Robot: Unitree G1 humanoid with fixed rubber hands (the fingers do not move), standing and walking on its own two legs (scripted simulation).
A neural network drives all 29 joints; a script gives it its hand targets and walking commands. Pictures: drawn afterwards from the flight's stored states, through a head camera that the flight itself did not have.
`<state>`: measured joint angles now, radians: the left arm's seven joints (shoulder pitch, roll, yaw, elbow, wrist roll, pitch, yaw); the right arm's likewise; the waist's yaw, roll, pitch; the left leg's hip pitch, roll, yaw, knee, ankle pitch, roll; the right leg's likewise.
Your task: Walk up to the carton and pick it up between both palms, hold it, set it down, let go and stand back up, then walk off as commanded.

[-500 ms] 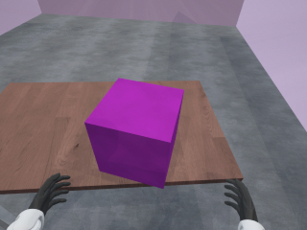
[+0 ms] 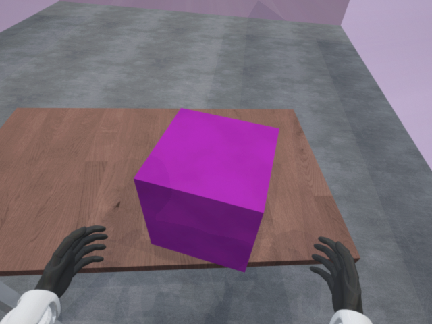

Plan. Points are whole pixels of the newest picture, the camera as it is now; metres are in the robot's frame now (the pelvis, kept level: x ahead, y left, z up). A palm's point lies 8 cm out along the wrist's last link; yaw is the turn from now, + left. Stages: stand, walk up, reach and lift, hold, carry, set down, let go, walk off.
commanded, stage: reach and lift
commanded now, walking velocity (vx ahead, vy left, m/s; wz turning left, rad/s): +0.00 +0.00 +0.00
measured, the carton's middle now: (212, 188) +0.37 +0.02 +0.03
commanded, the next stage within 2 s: none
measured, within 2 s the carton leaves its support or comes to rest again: neither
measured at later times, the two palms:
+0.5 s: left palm (84, 212) +0.26 +0.23 +0.09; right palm (343, 255) +0.21 -0.19 +0.08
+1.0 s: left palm (89, 160) +0.32 +0.23 +0.15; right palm (345, 202) +0.27 -0.19 +0.13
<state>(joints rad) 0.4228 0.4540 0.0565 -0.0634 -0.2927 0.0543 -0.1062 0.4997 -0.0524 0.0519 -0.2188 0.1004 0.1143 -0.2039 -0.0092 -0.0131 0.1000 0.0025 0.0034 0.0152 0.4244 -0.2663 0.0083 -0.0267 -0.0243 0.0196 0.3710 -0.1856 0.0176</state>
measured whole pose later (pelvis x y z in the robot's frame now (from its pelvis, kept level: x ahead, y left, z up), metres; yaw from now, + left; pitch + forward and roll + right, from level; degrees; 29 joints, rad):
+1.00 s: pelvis +0.00 +0.00 +0.00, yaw +0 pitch -8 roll -1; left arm -0.30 0.49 0.06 0.01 -0.32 0.58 -0.12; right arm -0.05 -0.21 0.01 -0.25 0.20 0.54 -0.25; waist -0.01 -0.01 0.09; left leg -0.01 0.01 0.02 0.42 -0.27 0.01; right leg -0.03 -0.02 0.02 0.35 -0.18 0.03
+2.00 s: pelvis +0.00 +0.00 +0.00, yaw +0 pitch -6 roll -1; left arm -0.58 0.37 0.06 0.63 -0.21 0.27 -0.12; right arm -0.51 -0.13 -0.03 0.48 0.24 0.23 -0.23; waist -0.04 -0.02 0.10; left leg -0.07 0.01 0.02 0.42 -0.25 0.01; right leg -0.08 -0.02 0.02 0.32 -0.14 0.04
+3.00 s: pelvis -0.01 +0.00 +0.00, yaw +0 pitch +2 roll -1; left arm -0.79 0.23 0.06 0.97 -0.10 0.07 -0.06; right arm -0.53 0.03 -0.04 0.74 0.17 -0.02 -0.33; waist -0.04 -0.03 -0.01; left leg -0.24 0.01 0.02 0.42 -0.21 0.01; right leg -0.25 -0.02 0.02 0.32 -0.10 0.04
